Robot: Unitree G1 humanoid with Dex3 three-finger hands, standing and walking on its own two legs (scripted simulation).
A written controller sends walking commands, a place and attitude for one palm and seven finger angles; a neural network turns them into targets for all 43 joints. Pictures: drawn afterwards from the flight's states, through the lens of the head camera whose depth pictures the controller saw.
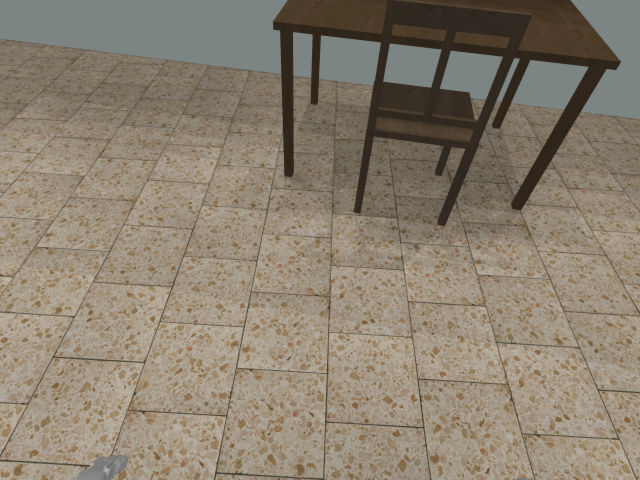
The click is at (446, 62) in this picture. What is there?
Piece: chair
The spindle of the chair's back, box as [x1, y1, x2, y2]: [424, 30, 455, 115]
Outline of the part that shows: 455,31 447,30 424,115 431,115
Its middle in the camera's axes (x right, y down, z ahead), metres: +0.39 -0.54 +1.27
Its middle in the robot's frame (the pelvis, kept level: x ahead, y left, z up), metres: +1.32 -0.33 -0.10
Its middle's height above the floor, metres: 0.67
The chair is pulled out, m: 0.00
